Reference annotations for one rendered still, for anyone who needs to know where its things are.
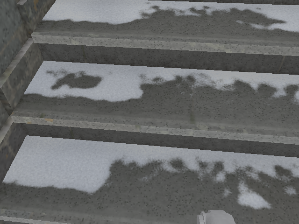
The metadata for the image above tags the robot right thigh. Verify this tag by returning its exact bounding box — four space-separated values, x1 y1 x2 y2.
196 210 235 224

